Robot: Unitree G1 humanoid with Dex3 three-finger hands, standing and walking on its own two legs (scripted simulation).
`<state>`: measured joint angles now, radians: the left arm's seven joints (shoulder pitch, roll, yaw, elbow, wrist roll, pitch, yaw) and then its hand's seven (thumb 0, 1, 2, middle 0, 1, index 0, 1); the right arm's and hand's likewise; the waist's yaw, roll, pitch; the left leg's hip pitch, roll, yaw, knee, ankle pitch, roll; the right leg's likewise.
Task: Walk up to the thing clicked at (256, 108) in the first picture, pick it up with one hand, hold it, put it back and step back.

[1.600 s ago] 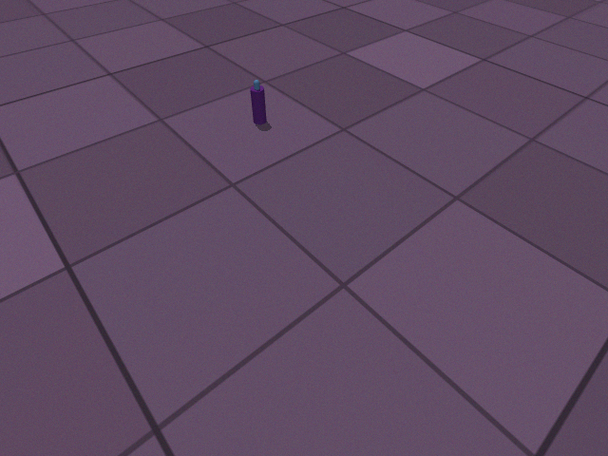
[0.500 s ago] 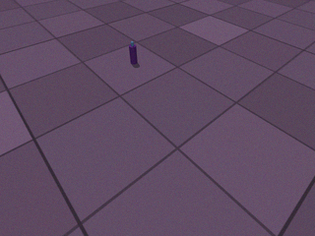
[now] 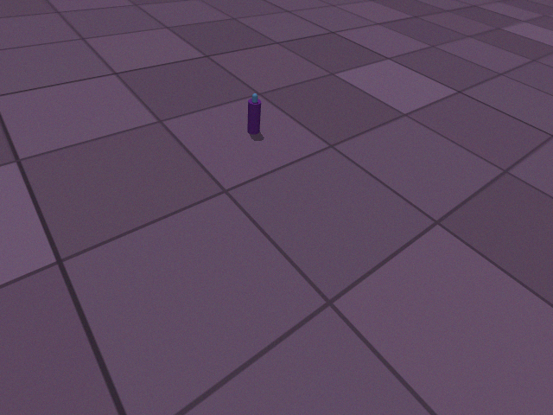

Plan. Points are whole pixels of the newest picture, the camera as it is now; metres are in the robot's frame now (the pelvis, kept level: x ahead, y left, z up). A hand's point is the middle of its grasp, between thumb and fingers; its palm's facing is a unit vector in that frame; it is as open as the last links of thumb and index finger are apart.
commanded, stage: walk up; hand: left
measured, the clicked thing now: (254, 113) +1.98 +0.18 -0.63
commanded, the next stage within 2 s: none
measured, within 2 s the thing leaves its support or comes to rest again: neither
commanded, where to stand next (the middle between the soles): +1.64 -0.04 m, yaw +1 degrees
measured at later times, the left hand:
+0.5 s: hand (180, 262) +0.44 +0.22 -0.11, palm faces -0.01 -0.94 -0.34, open 7.4 cm
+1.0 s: hand (175, 198) +0.66 +0.29 -0.15, palm faces -0.06 -0.95 -0.32, open 7.4 cm
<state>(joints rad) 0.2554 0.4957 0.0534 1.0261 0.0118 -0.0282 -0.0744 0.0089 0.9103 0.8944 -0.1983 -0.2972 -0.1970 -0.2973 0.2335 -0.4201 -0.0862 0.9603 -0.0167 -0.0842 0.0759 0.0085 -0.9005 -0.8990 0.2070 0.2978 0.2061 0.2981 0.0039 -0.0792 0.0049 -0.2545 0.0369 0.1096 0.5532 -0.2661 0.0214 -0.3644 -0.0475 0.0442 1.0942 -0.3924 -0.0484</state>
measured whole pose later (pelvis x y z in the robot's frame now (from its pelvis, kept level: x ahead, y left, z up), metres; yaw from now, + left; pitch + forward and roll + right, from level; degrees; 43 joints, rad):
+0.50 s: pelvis +0.30 -0.04 +0.00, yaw +0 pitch -2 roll +0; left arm 0.12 0.36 0.05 0.87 -0.01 -0.08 -0.08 0.00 0.91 0.89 -0.20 -0.30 -0.20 -0.30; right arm 0.31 -0.42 -0.05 0.95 0.00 -0.07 0.05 0.01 -0.90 -0.90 0.21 0.30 0.21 0.30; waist -0.01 0.04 0.08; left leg -0.33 0.06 -0.01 1.18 -0.34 0.04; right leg -0.30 -0.05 -0.10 0.55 -0.21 -0.03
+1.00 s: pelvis +0.59 +0.01 +0.01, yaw -1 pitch -2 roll +0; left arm 0.27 0.46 0.04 0.92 0.00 -0.05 -0.08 0.01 0.91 0.89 -0.20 -0.30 -0.20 -0.30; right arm 0.28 -0.38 -0.04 0.87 0.00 -0.11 0.06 0.01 -0.90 -0.90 0.21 0.30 0.21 0.30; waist 0.00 -0.08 0.06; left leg -0.20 0.03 0.13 0.47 -0.24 0.03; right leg -0.51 -0.09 0.01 1.02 -0.31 -0.02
